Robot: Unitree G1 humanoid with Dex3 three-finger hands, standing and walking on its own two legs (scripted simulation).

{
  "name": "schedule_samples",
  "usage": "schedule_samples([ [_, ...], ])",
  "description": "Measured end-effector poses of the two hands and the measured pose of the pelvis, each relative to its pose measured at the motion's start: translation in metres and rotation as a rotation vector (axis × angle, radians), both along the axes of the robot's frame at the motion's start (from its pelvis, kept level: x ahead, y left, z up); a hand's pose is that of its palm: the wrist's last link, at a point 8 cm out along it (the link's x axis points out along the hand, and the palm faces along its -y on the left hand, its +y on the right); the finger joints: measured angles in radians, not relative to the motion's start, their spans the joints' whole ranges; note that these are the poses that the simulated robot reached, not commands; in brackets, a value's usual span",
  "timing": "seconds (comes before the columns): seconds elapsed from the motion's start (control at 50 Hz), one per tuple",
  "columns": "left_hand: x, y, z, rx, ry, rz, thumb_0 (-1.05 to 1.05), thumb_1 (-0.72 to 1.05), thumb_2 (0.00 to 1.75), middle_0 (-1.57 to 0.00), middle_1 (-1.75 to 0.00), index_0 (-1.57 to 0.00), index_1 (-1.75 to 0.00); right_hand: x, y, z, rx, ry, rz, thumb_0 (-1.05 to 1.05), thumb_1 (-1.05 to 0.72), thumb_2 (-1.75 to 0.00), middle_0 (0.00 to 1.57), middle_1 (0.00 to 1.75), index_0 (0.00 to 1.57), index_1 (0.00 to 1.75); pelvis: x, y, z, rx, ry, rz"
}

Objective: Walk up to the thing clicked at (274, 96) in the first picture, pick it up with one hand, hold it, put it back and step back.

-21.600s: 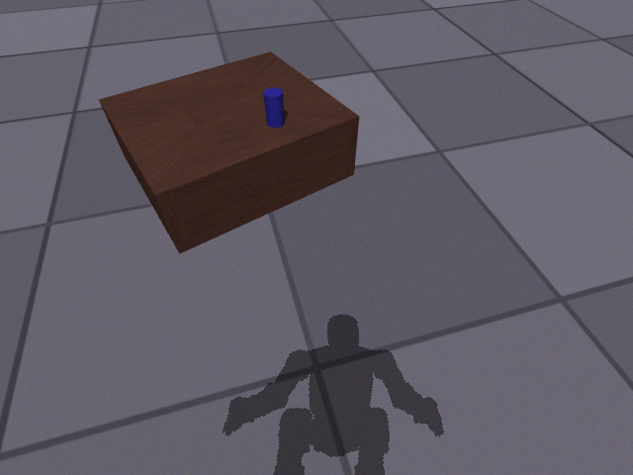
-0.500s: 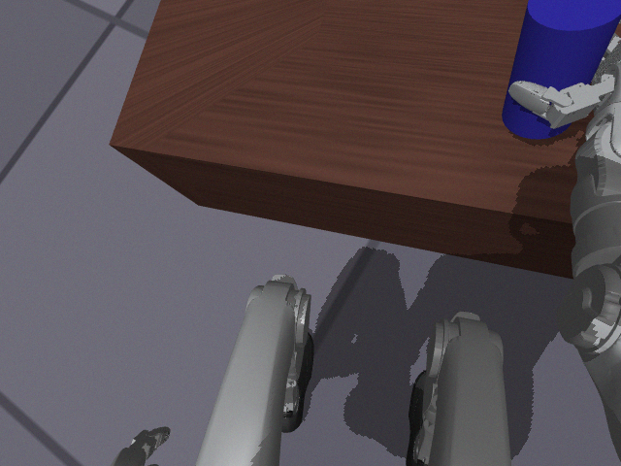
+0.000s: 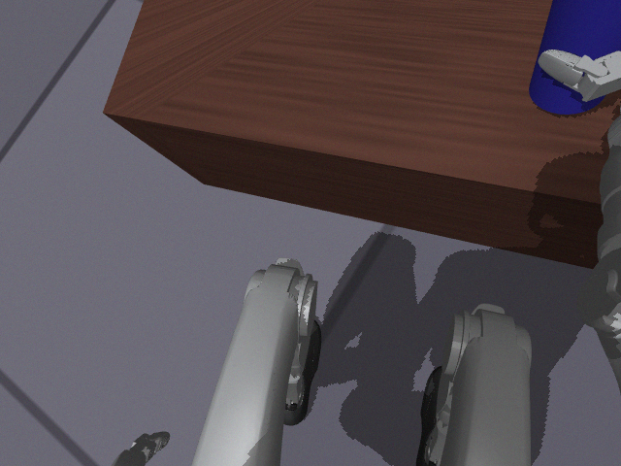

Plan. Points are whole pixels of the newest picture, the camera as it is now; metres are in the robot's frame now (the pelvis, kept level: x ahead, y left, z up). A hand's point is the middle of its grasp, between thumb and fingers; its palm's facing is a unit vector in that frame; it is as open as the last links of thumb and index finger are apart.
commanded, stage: lower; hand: right
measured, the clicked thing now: (587, 34) +0.59 -0.16 +0.01
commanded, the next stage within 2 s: loosen in 0.10 s
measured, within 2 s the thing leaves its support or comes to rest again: rests again in 1.20 s
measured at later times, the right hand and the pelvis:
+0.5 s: hand (608, 22) +0.60 -0.17 +0.01, palm faces +0.09 +0.99 -0.04, open 11.4 cm; pelvis -0.01 +0.00 -0.02, yaw +1 degrees
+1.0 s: hand out of the picture +0.61 -0.18 +0.02, palm faces +0.11 +0.99 -0.06, open 15.1 cm; pelvis +0.00 +0.00 -0.01, yaw +1 degrees
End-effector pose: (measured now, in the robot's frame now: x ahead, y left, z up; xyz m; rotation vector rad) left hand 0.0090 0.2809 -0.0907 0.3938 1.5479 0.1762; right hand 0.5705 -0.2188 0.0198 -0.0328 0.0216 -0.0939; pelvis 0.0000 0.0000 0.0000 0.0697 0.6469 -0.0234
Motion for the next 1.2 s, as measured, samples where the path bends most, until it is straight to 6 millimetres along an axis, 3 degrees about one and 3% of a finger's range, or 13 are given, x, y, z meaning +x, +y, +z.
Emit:
schedule_samples([
  [0.32, -0.010, -0.007, -0.014, -0.006, 0.019, -0.013, 0.00, 0.89, 0.91, -0.21, -0.30, -0.20, -0.30, 0.004, -0.004, -0.004, -0.004, -0.022, -0.002, 0.03, 0.59, -1.02, 0.80, 1.07, 0.70, 1.00, -0.007, -0.002, -0.017, 0.013, -0.020, 0.001],
  [0.5, -0.010, -0.012, -0.014, -0.008, 0.011, -0.014, 0.00, 0.91, 0.90, -0.21, -0.31, -0.21, -0.30, 0.006, -0.007, -0.005, -0.012, -0.016, 0.001, 0.01, 0.51, -0.72, 0.88, 0.83, 0.79, 0.79, -0.008, -0.004, -0.018, 0.021, -0.021, -0.001],
  [0.7, -0.009, -0.012, -0.012, -0.005, 0.020, -0.013, 0.00, 0.89, 0.91, -0.21, -0.30, -0.20, -0.30, 0.006, -0.004, -0.009, -0.004, -0.010, 0.004, 0.00, 0.49, -0.37, 0.67, 0.53, 0.66, 0.52, -0.006, -0.005, -0.017, 0.023, -0.016, -0.003],
  [0.9, -0.007, -0.011, -0.010, -0.004, 0.023, -0.009, 0.00, 0.88, 0.91, -0.21, -0.30, -0.19, -0.30, 0.007, -0.006, -0.007, -0.016, -0.011, 0.001, 0.00, 0.43, -0.27, 0.43, 0.35, 0.43, 0.36, -0.004, -0.005, -0.014, 0.021, -0.013, -0.003],
  [1.04, -0.005, -0.009, -0.003, 0.006, 0.011, 0.020, 0.00, 0.88, 0.91, -0.20, -0.29, -0.19, -0.30, 0.010, -0.023, 0.015, -0.035, -0.024, -0.031, -0.01, 0.39, -0.24, 0.31, 0.28, 0.31, 0.28, -0.002, -0.004, -0.005, 0.019, -0.013, 0.002],
  [1.2, 0.001, -0.009, 0.029, 0.011, -0.013, 0.051, 0.00, 0.87, 0.91, -0.20, -0.29, -0.19, -0.30, 0.014, -0.061, 0.081, -0.045, -0.021, -0.068, -0.01, 0.44, -0.13, 0.18, 0.14, 0.17, 0.15, 0.002, -0.004, 0.030, 0.011, -0.006, 0.001],
])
